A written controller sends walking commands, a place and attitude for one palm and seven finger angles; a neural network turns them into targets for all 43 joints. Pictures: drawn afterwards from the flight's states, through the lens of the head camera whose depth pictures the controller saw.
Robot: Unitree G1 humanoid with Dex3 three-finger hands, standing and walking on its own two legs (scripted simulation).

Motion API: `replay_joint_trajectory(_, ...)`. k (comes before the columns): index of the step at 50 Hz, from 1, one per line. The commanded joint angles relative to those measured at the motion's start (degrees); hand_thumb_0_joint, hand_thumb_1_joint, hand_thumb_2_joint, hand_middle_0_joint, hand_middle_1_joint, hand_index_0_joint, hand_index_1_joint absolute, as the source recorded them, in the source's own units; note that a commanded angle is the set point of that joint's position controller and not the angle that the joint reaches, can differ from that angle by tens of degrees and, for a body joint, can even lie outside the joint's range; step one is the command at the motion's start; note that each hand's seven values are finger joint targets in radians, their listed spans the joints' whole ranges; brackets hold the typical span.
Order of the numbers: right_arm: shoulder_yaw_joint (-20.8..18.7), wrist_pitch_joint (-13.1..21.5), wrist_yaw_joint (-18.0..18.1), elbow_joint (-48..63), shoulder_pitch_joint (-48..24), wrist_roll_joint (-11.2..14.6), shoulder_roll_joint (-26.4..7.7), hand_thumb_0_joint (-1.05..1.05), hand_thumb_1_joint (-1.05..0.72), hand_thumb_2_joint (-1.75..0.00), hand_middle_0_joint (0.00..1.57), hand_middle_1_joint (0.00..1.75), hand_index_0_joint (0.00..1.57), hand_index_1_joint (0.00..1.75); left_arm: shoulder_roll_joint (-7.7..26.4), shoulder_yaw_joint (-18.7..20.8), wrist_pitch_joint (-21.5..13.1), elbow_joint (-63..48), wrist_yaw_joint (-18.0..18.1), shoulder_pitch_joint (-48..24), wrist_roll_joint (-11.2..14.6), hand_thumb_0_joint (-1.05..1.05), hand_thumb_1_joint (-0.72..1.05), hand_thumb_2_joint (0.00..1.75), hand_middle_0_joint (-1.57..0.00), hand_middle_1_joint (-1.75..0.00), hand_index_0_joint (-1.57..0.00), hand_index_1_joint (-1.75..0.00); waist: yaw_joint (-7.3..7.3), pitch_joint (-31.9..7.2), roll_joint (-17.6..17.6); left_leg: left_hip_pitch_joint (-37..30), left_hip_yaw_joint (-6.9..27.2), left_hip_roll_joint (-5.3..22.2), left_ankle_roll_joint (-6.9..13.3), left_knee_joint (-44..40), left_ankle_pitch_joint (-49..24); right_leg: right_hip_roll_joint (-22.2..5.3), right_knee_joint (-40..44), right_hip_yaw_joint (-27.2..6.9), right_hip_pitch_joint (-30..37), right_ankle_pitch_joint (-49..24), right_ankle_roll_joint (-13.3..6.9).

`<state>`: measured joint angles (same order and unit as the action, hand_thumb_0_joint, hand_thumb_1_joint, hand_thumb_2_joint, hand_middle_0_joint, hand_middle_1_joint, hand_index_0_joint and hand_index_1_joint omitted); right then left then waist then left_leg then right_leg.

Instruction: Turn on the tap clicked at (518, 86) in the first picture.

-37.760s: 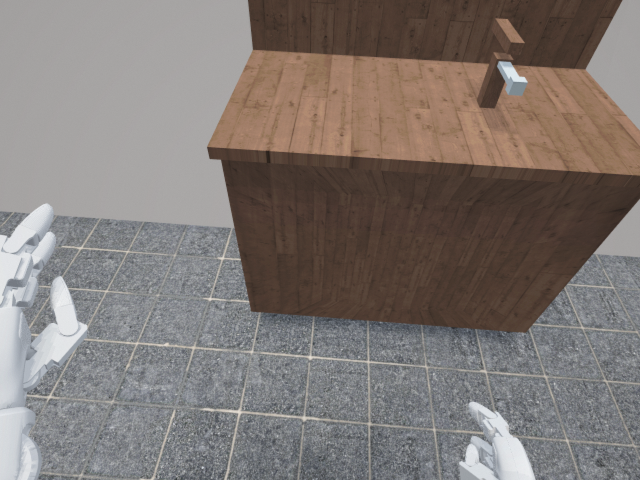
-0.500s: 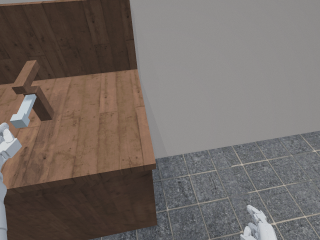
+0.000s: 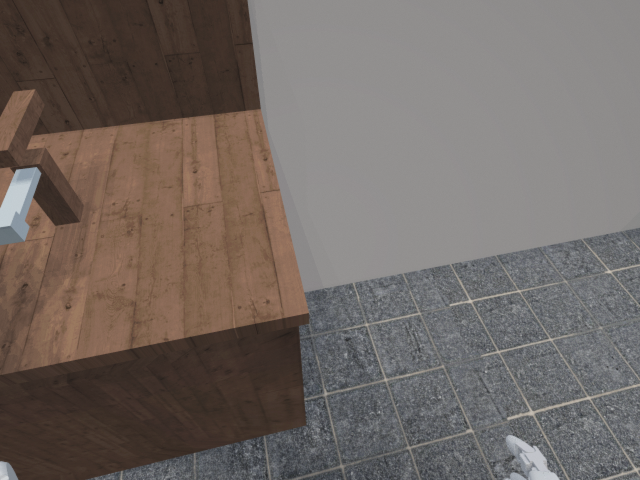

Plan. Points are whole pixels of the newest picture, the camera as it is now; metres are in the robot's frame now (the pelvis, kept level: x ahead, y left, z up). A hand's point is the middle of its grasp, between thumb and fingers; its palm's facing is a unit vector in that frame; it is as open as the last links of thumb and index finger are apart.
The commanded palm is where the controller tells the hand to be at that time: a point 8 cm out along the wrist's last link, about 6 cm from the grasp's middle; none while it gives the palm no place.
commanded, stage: reach beside the lever's end, fingers flat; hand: left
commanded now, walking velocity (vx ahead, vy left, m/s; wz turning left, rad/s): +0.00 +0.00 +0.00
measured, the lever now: (7, 228) +0.34 +0.40 +0.13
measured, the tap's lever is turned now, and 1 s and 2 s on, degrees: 0 1 19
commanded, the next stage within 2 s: push the lever round in 0.74 s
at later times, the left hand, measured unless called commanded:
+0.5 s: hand out of the picture +0.32 +0.42 +0.12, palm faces +0.54 -0.84 -0.07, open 7.8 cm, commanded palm +0.26 +0.45 +0.13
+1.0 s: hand out of the picture +0.32 +0.40 +0.13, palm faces +0.54 -0.84 -0.04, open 7.8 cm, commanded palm +0.27 +0.44 +0.13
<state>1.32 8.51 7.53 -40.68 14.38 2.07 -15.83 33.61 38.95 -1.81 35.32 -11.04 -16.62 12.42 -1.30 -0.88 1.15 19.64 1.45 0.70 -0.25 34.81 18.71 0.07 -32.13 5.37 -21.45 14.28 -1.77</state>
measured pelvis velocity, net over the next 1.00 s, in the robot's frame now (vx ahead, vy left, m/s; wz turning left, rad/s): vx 0.01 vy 0.01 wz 0.00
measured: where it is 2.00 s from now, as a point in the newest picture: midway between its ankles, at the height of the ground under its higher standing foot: outside the picture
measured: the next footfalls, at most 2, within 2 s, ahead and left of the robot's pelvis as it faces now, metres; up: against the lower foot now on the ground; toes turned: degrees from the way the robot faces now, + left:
none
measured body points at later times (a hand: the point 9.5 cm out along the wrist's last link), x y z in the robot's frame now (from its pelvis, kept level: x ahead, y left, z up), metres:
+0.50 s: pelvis +0.01 +0.02 +0.00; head +0.04 +0.03 +0.45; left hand +0.29 +0.46 +0.12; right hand +0.13 -0.24 -0.10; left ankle -0.01 +0.12 -0.73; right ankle +0.02 -0.10 -0.73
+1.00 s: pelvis +0.01 +0.01 +0.00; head +0.04 +0.01 +0.45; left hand +0.29 +0.45 +0.13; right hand +0.16 -0.25 -0.10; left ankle -0.01 +0.12 -0.73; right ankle +0.02 -0.10 -0.73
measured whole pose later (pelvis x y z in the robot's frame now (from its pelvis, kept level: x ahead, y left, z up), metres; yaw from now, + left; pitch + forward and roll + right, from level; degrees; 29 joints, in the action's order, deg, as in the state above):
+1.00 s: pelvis +0.01 +0.01 +0.00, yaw +0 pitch +6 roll -1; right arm 2.1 6.6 7.1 -38.1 14.6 2.2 -15.4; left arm 33.4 38.7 -3.0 37.0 -12.6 -18.1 12.7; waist -1.7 -2.7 1.0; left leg 22.3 1.7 0.6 0.1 37.2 20.4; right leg 0.0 -33.6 5.5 -23.6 15.6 -1.3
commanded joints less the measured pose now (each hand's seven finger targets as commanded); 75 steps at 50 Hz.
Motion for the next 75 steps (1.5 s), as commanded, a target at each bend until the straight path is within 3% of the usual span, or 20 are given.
replay_joint_trajectory(1,-3.3,2.0,0.3,7.6,-0.4,0.2,-9.6,0.00,-0.90,-0.90,0.20,0.30,0.20,0.30,25.5,5.6,-3.1,-5.9,-1.4,-15.7,0.6,0.00,0.90,0.90,-0.15,-0.15,-0.15,-0.15,-0.38,-13.1,3.4,3.6,0.1,-2.6,1.7,-4.5,-11.8,0.8,2.4,-2.9,10.2,-10.2,0.7)
replay_joint_trajectory(7,-3.5,0.9,-0.5,7.8,2.3,-0.3,-10.1,0.00,-0.90,-0.90,0.20,0.30,0.20,0.30,28.4,5.1,-7.1,-3.8,-1.4,-22.2,-2.1,0.00,0.90,0.90,-0.15,-0.15,-0.15,-0.15,0.94,-13.9,6.6,3.4,0.6,-2.2,1.5,-2.9,-12.3,1.6,1.1,-3.0,6.6,-8.9,0.3)
replay_joint_trajectory(11,-3.8,0.9,-0.6,8.6,2.6,-0.4,-9.9,0.00,-0.90,-0.90,0.20,0.30,0.20,0.30,25.3,3.6,-10.8,-7.2,-2.6,-19.0,-0.4,0.00,0.90,0.90,-0.15,-0.15,-0.15,-0.15,-0.21,-18.2,8.4,0.5,1.3,-2.0,0.8,-2.3,-15.3,2.1,0.1,-2.9,7.3,-10.3,-0.2)
replay_joint_trajectory(16,-3.9,0.7,-0.2,8.8,2.2,0.3,-9.9,0.00,-0.90,-0.90,0.20,0.30,0.20,0.30,23.2,3.7,-8.3,-6.8,-3.7,-16.9,2.1,0.00,0.90,0.90,-0.15,-0.15,-0.15,-0.15,-0.48,-16.8,6.5,1.3,1.8,-2.0,0.7,-3.2,-14.3,1.9,0.6,-2.4,7.1,-9.7,-0.1)
replay_joint_trajectory(19,-3.8,0.7,-0.5,10.0,1.9,0.0,-9.7,0.00,-0.90,-0.90,0.20,0.30,0.20,0.30,26.1,7.0,-6.2,-10.3,-2.4,-13.0,1.4,0.00,0.90,0.90,-0.15,-0.15,-0.15,-0.15,-2.09,-18.1,7.8,0.6,1.9,-2.0,0.3,-3.5,-18.7,1.9,0.0,-1.8,9.0,-11.9,-0.2)
replay_joint_trajectory(22,-3.5,0.6,-0.9,10.8,1.2,-0.3,-9.3,0.00,-0.90,-0.90,0.20,0.30,0.20,0.30,25.5,6.6,-5.5,-15.0,-0.5,-12.4,0.2,0.00,0.90,0.90,-0.15,-0.15,-0.15,-0.15,-2.02,-16.4,9.6,0.0,2.0,-1.7,-0.4,-3.4,-21.7,2.0,0.0,-1.6,8.5,-12.4,-0.3)
replay_joint_trajectory(25,-3.6,0.6,-1.1,10.9,1.1,-0.6,-9.1,0.00,-0.90,-0.90,0.20,0.30,0.20,0.30,24.8,7.5,-5.9,-16.1,0.3,-10.0,0.5,0.00,0.90,0.90,-0.15,-0.15,-0.15,-0.15,-1.80,-15.5,8.3,0.0,1.9,-1.5,-0.5,-3.5,-21.9,2.3,0.2,-1.5,8.7,-12.7,-0.3)
replay_joint_trajectory(29,-3.4,0.5,-0.5,10.3,0.5,0.0,-9.0,0.00,-0.90,-0.90,0.20,0.30,0.20,0.30,19.5,3.0,-4.9,-14.9,-1.2,-12.1,1.6,0.00,0.90,0.90,-0.15,-0.15,-0.15,-0.15,-0.04,-13.2,7.0,-0.6,2.0,-1.3,-0.5,-3.7,-18.9,2.4,0.8,-1.4,6.2,-10.6,-0.2)
replay_joint_trajectory(34,-3.1,0.7,0.6,9.4,0.0,0.6,-9.3,0.00,-0.90,-0.90,0.20,0.30,0.20,0.30,18.9,-0.3,-2.3,-11.3,-2.8,-18.6,1.2,0.00,0.90,0.90,-0.15,-0.15,-0.15,-0.15,1.50,-10.7,6.4,0.5,2.3,-1.6,-0.1,-4.5,-12.3,1.8,1.9,-1.6,3.7,-6.7,-0.3)
replay_joint_trajectory(38,-3.1,1.0,0.7,9.4,0.3,-0.1,-9.1,0.00,-0.90,-0.90,0.20,0.30,0.20,0.30,23.2,2.4,-4.1,-13.7,-1.7,-20.4,-0.1,0.00,0.90,0.90,-0.15,-0.15,-0.15,-0.15,0.06,-15.5,8.3,-1.0,2.2,-1.9,-0.4,-3.6,-16.2,1.8,1.2,-1.9,6.3,-9.8,-0.6)
replay_joint_trajectory(41,-2.9,1.4,0.4,9.6,-0.1,-0.5,-8.5,0.00,-0.90,-0.90,0.20,0.30,0.20,0.30,21.6,1.6,-7.1,-16.5,-0.7,-19.8,-0.1,0.00,0.90,0.90,-0.15,-0.15,-0.15,-0.15,-0.44,-18.5,8.9,-3.1,2.0,-1.8,-0.7,-2.5,-20.7,2.0,0.3,-2.0,7.8,-13.5,-0.5)
replay_joint_trajectory(42,-2.9,1.2,0.4,9.3,0.2,-0.5,-8.6,0.00,-0.90,-0.90,0.20,0.30,0.20,0.30,23.4,3.7,-7.6,-16.7,-0.4,-18.7,0.1,0.00,0.90,0.90,-0.15,-0.15,-0.15,-0.15,-1.00,-19.2,9.9,-3.0,1.8,-1.7,-0.8,-2.3,-21.5,2.1,0.1,-2.0,8.5,-13.8,-0.6)
replay_joint_trajectory(45,-2.9,1.1,0.3,9.1,-0.4,-0.1,-8.4,0.00,-0.90,-0.90,0.20,0.30,0.20,0.30,20.7,2.9,-6.5,-12.2,-0.9,-15.9,1.2,0.00,0.90,0.90,-0.15,-0.15,-0.15,-0.15,-0.63,-17.3,6.3,-0.6,1.2,-1.8,0.1,-2.6,-19.1,1.7,0.2,-2.0,8.8,-14.4,-0.1)
replay_joint_trajectory(47,-2.9,0.5,0.3,8.8,-0.2,0.3,-8.9,0.00,-0.90,-0.90,0.20,0.30,0.20,0.30,22.3,4.4,-4.3,-8.3,-1.4,-15.1,1.3,0.00,0.90,0.90,-0.15,-0.15,-0.15,-0.15,-0.68,-14.7,4.8,1.9,0.9,-1.8,0.6,-3.2,-15.4,1.5,0.9,-2.0,8.8,-12.4,0.1)
replay_joint_trajectory(51,-3.0,0.2,0.0,9.9,-0.3,0.5,-9.2,0.00,-0.90,-0.90,0.20,0.30,0.20,0.30,23.2,3.5,-1.6,-9.5,-1.2,-16.8,0.2,0.00,0.90,0.90,-0.15,-0.15,-0.15,-0.15,-0.47,-14.9,6.0,2.7,0.7,-2.0,1.1,-3.2,-14.7,1.0,1.0,-2.6,9.2,-12.6,0.3)
replay_joint_trajectory(58,-3.4,0.0,-0.1,9.3,0.3,-0.1,-8.8,0.00,-0.90,-0.90,0.20,0.30,0.20,0.30,22.2,3.7,-7.3,-13.5,0.2,-16.1,0.6,0.00,0.90,0.90,-0.15,-0.15,-0.15,-0.15,0.07,-16.6,4.9,2.0,0.3,-1.7,1.5,-1.7,-14.8,1.6,0.0,-3.6,9.4,-13.7,0.5)
replay_joint_trajectory(62,-3.4,-0.1,0.1,8.9,-0.2,0.4,-9.1,0.00,-0.90,-0.90,0.20,0.30,0.20,0.30,22.1,4.4,-6.1,-10.6,-0.7,-14.8,1.7,0.00,0.90,0.90,-0.15,-0.15,-0.15,-0.15,-0.32,-15.3,4.7,4.1,0.0,-2.0,1.8,-1.9,-11.4,1.0,0.3,-4.2,9.6,-11.3,0.6)
replay_joint_trajectory(67,-3.3,-0.1,0.2,9.3,-0.3,0.4,-9.1,0.00,-0.90,-0.90,0.20,0.30,0.20,0.30,24.0,3.7,-4.0,-12.0,-0.1,-18.2,-0.1,0.00,0.90,0.90,-0.15,-0.15,-0.15,-0.15,0.01,-15.9,6.4,4.3,0.0,-1.9,1.8,-1.9,-10.7,0.7,0.4,-4.5,9.5,-10.1,0.7)
replay_joint_trajectory(70,-3.0,0.3,0.2,9.5,-0.8,0.3,-8.4,0.00,-0.90,-0.90,0.20,0.30,0.20,0.30,21.1,0.9,-5.3,-14.4,1.2,-19.5,-0.6,0.00,0.90,0.90,-0.15,-0.15,-0.15,-0.15,0.73,-15.2,8.3,3.2,0.3,-1.8,1.6,-2.1,-10.5,1.0,0.7,-4.3,8.1,-9.4,0.4)
replay_joint_trajectory(75,-3.0,0.4,0.3,8.8,-0.8,0.5,-8.8,0.00,-0.90,-0.90,0.20,0.30,0.20,0.30,19.5,1.2,-5.9,-11.2,1.6,-18.4,0.9,0.00,0.90,0.90,-0.15,-0.15,-0.15,-0.15,0.81,-14.5,3.3,5.0,0.5,-1.6,1.7,-2.1,-8.2,0.8,0.9,-4.6,8.4,-8.0,0.8)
